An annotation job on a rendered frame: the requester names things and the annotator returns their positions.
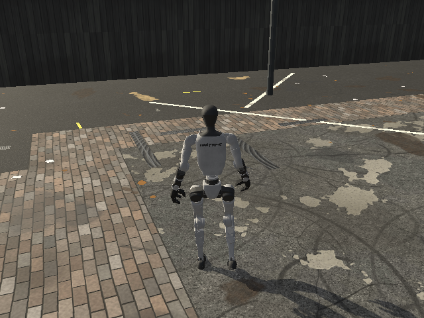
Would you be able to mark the robot right upper arm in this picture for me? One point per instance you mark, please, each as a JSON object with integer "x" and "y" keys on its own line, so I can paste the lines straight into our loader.
{"x": 235, "y": 150}

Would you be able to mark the robot head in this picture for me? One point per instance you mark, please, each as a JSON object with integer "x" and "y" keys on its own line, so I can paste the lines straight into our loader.
{"x": 209, "y": 114}

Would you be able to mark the robot left upper arm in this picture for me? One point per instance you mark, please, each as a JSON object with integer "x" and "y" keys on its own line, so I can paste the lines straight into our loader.
{"x": 186, "y": 152}

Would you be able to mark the robot left hand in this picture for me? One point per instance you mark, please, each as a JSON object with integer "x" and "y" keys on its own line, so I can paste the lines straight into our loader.
{"x": 175, "y": 194}

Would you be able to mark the robot left forearm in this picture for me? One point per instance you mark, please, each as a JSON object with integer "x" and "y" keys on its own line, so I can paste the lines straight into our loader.
{"x": 178, "y": 178}

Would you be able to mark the robot right hand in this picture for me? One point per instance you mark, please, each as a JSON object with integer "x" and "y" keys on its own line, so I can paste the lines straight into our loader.
{"x": 240, "y": 181}

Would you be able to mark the robot left foot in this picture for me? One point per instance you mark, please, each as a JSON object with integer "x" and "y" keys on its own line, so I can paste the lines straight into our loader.
{"x": 201, "y": 263}

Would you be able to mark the robot right forearm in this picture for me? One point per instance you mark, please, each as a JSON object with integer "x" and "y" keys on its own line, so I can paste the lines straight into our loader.
{"x": 243, "y": 172}

